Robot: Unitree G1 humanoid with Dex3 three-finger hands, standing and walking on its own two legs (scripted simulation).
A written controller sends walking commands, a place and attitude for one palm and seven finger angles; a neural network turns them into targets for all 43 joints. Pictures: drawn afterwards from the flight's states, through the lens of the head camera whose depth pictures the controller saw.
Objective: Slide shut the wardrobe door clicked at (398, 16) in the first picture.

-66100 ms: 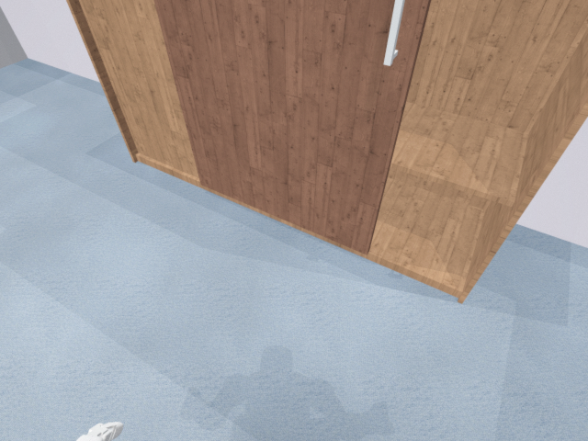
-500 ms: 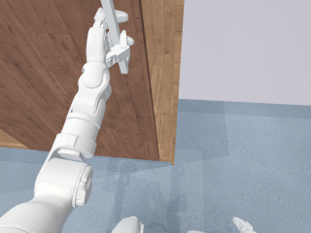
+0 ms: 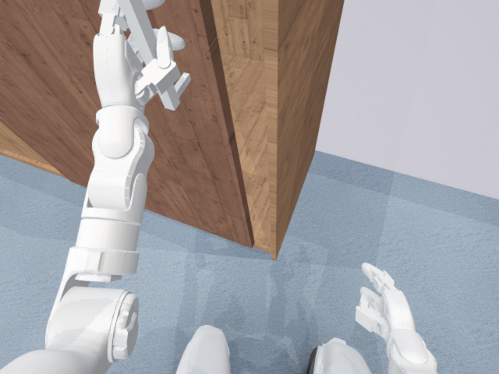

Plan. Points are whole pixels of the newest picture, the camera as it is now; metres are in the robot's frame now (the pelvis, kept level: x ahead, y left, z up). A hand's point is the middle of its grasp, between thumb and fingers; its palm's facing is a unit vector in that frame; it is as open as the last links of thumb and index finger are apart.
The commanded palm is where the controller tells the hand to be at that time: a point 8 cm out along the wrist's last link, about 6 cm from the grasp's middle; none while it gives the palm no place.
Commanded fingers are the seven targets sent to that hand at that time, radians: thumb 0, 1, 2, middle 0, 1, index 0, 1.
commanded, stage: step sideways, sliding the door along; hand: left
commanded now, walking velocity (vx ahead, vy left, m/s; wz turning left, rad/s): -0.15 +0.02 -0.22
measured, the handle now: (155, 31) +0.46 +0.21 +0.23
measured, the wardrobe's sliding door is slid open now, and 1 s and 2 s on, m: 0.08 0.00 0.00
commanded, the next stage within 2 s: stop walking and hold the door there in 1.44 s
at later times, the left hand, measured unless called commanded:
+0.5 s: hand (233, 74) +0.41 +0.10 +0.22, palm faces +0.41 -0.91 +0.00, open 6.7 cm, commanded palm +0.36 +0.04 +0.21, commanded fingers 0.00 0.90 0.90 -0.45 -1.40 -0.45 -1.40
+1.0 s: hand (232, 69) +0.41 +0.10 +0.22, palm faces +0.43 -0.90 +0.12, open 6.4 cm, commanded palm +0.35 +0.01 +0.20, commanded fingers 0.00 0.90 0.90 -0.45 -1.40 -0.45 -1.40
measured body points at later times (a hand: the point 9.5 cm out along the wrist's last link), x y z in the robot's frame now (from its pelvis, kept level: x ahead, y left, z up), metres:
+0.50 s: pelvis +0.09 -0.08 +0.02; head +0.20 -0.10 +0.46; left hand +0.38 +0.15 +0.22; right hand +0.33 -0.26 -0.09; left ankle +0.02 +0.10 -0.67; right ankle +0.08 -0.18 -0.71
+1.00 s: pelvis +0.19 -0.05 +0.02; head +0.28 -0.04 +0.46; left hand +0.38 +0.15 +0.22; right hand +0.44 -0.22 -0.06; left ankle +0.06 +0.09 -0.70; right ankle +0.16 -0.20 -0.69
